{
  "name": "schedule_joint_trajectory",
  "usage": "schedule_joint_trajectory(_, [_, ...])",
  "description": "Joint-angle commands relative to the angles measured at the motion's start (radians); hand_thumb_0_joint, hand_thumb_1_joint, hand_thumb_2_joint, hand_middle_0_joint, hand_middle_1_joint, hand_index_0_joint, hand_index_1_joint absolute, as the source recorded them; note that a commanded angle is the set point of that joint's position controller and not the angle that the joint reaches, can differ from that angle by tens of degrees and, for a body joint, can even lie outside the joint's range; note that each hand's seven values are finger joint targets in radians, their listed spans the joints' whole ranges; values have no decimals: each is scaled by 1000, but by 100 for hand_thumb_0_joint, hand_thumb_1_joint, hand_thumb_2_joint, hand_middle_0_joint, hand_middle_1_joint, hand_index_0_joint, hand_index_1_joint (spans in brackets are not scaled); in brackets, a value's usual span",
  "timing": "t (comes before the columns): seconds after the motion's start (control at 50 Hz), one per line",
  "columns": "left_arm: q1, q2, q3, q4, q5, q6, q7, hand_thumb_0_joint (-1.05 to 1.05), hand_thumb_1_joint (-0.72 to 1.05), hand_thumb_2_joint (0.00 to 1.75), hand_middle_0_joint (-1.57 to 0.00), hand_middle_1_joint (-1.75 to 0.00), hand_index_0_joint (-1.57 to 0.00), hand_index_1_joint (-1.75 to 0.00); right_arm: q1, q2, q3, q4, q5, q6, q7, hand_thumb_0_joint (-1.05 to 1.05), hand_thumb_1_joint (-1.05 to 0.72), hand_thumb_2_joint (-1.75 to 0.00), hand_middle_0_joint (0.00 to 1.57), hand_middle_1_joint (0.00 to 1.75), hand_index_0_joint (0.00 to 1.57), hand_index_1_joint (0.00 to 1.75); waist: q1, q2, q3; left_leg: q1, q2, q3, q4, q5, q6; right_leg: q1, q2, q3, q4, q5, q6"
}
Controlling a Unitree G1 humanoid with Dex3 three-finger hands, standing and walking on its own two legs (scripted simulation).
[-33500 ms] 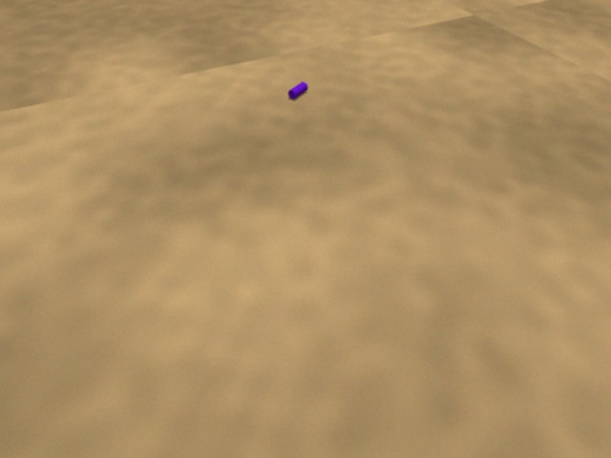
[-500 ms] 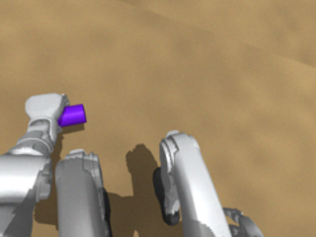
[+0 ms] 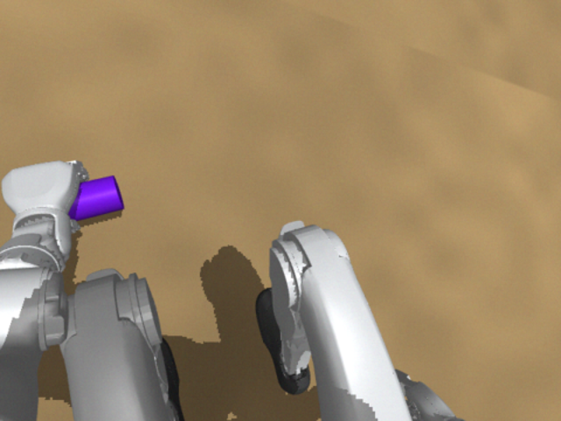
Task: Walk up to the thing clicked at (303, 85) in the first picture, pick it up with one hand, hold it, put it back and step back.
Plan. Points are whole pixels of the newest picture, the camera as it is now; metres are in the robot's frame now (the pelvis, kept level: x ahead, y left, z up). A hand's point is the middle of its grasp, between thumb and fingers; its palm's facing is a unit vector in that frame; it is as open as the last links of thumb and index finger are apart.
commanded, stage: rest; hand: left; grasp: from above
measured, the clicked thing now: (75, 202) +0.45 +0.21 -0.25
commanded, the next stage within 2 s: open in 0.68 s
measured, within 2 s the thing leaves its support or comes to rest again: rests again in 0.38 s
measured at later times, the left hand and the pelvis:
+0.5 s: hand (66, 210) +0.43 +0.22 -0.25, palm faces -0.45 -0.11 -0.89, open 8.7 cm; pelvis +0.00 +0.01 -0.02, yaw -3 degrees
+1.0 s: hand (67, 211) +0.43 +0.22 -0.25, palm faces -0.45 -0.09 -0.89, open 8.9 cm; pelvis -0.01 +0.01 -0.01, yaw -4 degrees
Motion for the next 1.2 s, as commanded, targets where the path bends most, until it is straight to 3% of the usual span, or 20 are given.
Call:
schedule_joint_trajectory(0.0, [-326,179,7,-92,-16,-28,49,0,76,61,-115,-39,-114,-41,232,-274,-62,-5,-6,-21,20,0,-89,-89,20,30,20,30,-47,289,-666,422,-16,87,-217,236,30,427,39,-80,-227,272,-33])
schedule_joint_trajectory(0.02, [-305,246,57,-82,-9,-32,62,0,76,60,-115,-38,-114,-40,249,-289,-64,12,-14,-24,19,0,-89,-89,20,30,20,30,-42,280,-682,425,-17,85,-217,236,30,438,38,-84,-231,270,-31])
schedule_joint_trajectory(0.04, [-288,248,59,-113,-2,-36,67,0,76,59,-114,-37,-113,-39,251,-295,-68,1,-6,-20,21,0,-89,-89,20,30,20,30,-24,307,-707,440,-16,82,-232,255,27,451,39,-85,-228,282,-32])
schedule_joint_trajectory(0.08, [-298,242,53,-66,6,-41,79,0,78,58,-114,-40,-114,-40,244,-286,-57,10,-17,-25,30,0,-89,-90,20,30,20,30,-47,300,-675,425,-16,81,-216,232,26,429,41,-92,-215,265,-33])
schedule_joint_trajectory(0.12, [-321,235,45,-49,9,-49,84,0,78,58,-115,-39,-114,-39,246,-293,-49,8,-23,-37,38,0,-89,-89,20,30,20,30,-70,295,-641,402,-14,75,-200,214,29,414,45,-96,-214,253,-31])
schedule_joint_trajectory(0.16, [-343,178,-15,-33,5,-56,86,0,79,56,-116,-37,-115,-38,230,-286,-41,12,-21,-49,47,0,-89,-90,20,30,20,30,-72,298,-624,406,-14,65,-210,184,26,397,50,-99,-219,223,-35])
schedule_joint_trajectory(0.18, [-342,269,48,-68,8,-61,96,0,82,56,-117,-38,-117,-39,249,-304,-43,14,-28,-52,48,0,-89,-89,20,30,20,30,-79,303,-653,420,-13,67,-195,220,27,432,49,-101,-220,258,-28])
schedule_joint_trajectory(0.22, [-302,271,50,-49,13,-59,110,0,83,56,-118,-38,-118,-39,229,-314,-42,10,-26,-61,53,0,-89,-90,20,30,20,30,-52,340,-653,441,-11,62,-207,225,19,416,51,-108,-200,260,-36])
schedule_joint_trajectory(0.24, [-308,261,49,-31,21,-60,120,0,85,59,-120,-39,-120,-40,227,-307,-37,16,-33,-65,58,0,-89,-90,20,30,20,30,-67,336,-635,446,-9,56,-200,223,16,396,50,-116,-192,262,-33])
schedule_joint_trajectory(0.3, [-348,225,8,-23,17,-64,128,0,85,56,-119,-39,-119,-39,215,-319,-32,15,-43,-84,75,0,-89,-90,20,30,20,30,-103,335,-591,416,-10,55,-191,200,18,384,57,-119,-200,249,-33])
schedule_joint_trajectory(0.36, [-320,253,17,1,15,-57,141,0,83,56,-118,-38,-118,-38,205,-333,-27,17,-40,-99,84,0,-89,-90,20,30,20,30,-82,365,-591,444,-3,38,-204,222,10,375,56,-125,-187,267,-35])
schedule_joint_trajectory(0.44, [-323,238,9,31,11,-47,153,0,87,56,-120,-41,-120,-40,203,-334,-16,18,-45,-114,103,0,-89,-90,20,30,20,30,-110,360,-566,434,-2,36,-196,210,10,381,59,-132,-190,266,-32])
schedule_joint_trajectory(0.56, [-309,255,-3,49,2,-34,167,0,82,53,-117,-38,-118,-37,180,-350,-5,9,-40,-136,121,0,-89,-90,20,30,20,30,-106,357,-547,424,5,20,-198,212,9,383,64,-137,-192,269,-32])
schedule_joint_trajectory(0.6, [-326,246,-7,71,-1,-33,162,0,85,50,-118,-38,-119,-37,193,-349,8,1,-40,-146,130,0,-90,-90,20,30,20,30,-131,350,-523,418,4,12,-200,206,9,379,61,-145,-183,269,-31])
schedule_joint_trajectory(0.76, [-323,255,-32,102,-8,-29,164,0,84,49,-117,-41,-119,-39,182,-370,28,-20,-38,-171,142,0,-90,-90,20,30,20,30,-140,313,-482,384,4,3,-196,172,15,378,62,-148,-203,233,-28])
schedule_joint_trajectory(0.84, [-318,266,-37,93,-15,-28,160,0,52,49,-86,-44,-87,-43,187,-379,28,-20,-31,-175,140,0,-89,-90,20,30,20,30,-133,313,-496,399,8,-5,-209,171,14,388,66,-149,-210,228,-29])
schedule_joint_trajectory(0.94, [-321,270,-52,77,-17,-35,168,0,17,51,-67,-49,-67,-48,170,-377,30,-22,-26,-177,138,0,-89,-90,20,30,20,30,-123,312,-494,383,10,-3,-209,151,15,397,74,-144,-220,213,-31])
schedule_joint_trajectory(1.1, [-317,257,-57,84,-31,-20,168,0,-2,62,-50,-61,-51,-61,172,-373,39,-24,-27,-181,143,0,-89,-90,20,30,20,30,-131,326,-496,403,12,-7,-204,192,12,397,71,-151,-214,254,-30])
schedule_joint_trajectory(1.14, [-289,281,-34,85,-35,-14,171,0,-8,66,-46,-64,-46,-64,179,-380,34,-19,-21,-173,140,0,-89,-90,20,30,20,30,-108,349,-525,429,14,-12,-224,214,6,418,74,-150,-211,271,-33])
schedule_joint_trajectory(1.18, [-301,260,-51,95,-29,-13,162,0,-9,67,-43,-69,-44,-69,177,-370,42,-29,-29,-175,144,0,-89,-90,20,30,20,30,-130,342,-504,418,14,-8,-210,204,9,410,72,-153,-204,270,-30])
